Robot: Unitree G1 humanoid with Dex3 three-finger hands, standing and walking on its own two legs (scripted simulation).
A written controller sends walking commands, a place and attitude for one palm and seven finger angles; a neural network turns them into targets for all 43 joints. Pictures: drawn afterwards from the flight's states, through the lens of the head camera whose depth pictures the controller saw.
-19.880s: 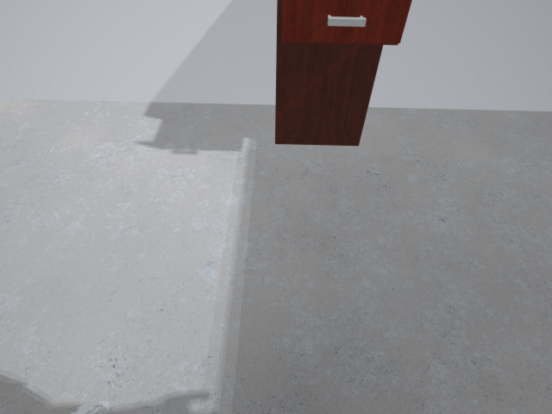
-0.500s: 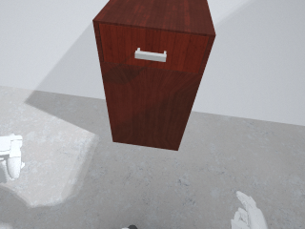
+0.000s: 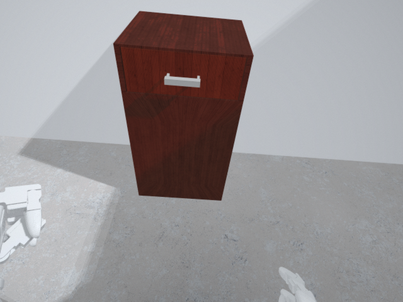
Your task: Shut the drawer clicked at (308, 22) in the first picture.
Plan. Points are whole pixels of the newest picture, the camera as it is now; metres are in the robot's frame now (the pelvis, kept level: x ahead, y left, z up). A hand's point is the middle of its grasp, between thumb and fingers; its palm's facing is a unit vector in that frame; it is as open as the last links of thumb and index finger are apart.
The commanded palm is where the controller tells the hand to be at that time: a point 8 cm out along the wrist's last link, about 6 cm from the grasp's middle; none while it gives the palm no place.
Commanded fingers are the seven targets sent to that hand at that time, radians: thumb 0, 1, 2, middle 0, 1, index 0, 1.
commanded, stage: stop stepping back and stand still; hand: left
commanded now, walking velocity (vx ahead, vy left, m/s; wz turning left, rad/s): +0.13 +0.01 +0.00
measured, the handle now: (182, 79) +0.88 +0.09 +0.03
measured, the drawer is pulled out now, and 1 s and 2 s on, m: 0.00 0.00 0.00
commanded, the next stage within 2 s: let the arm hang, fingers relaxed in 0.30 s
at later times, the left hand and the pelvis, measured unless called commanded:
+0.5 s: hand (67, 240) +0.22 +0.25 +0.04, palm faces +0.25 -0.85 -0.47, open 3.1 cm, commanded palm none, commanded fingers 0.00 0.90 0.90 -1.16 -1.34 -1.16 -1.34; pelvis +0.01 +0.00 -0.02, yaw +4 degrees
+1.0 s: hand out of the picture -0.06 +0.20 -0.17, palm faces +0.09 -0.97 -0.21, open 5.5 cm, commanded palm none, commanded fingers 0.00 0.90 0.90 -0.20 -0.30 -0.20 -0.30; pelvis +0.02 +0.02 +0.00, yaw +3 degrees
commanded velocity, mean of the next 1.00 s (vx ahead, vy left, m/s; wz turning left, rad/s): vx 0.03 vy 0.01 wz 0.00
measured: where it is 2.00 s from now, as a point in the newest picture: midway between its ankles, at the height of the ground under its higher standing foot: outside the picture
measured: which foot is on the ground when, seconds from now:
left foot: down 0.00-1.00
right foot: up 0.00-0.04, down 0.06-1.00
